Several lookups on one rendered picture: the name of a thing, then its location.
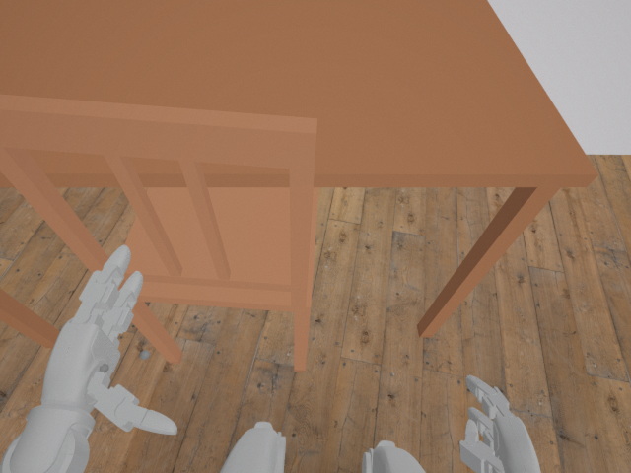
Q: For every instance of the robot left thigh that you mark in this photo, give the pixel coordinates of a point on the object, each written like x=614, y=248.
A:
x=259, y=450

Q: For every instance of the robot thigh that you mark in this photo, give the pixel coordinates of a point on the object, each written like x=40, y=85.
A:
x=259, y=450
x=388, y=459

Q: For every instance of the robot left forearm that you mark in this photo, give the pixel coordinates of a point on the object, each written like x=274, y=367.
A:
x=54, y=440

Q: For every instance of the robot left hand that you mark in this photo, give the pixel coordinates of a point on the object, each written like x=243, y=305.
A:
x=89, y=340

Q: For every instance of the robot right hand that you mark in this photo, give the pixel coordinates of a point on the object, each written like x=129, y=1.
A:
x=506, y=438

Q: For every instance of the table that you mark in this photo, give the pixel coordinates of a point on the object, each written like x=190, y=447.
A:
x=407, y=93

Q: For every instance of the chair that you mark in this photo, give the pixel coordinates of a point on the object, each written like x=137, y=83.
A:
x=240, y=247

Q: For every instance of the robot right thigh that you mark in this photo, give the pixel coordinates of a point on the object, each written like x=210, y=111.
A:
x=388, y=459

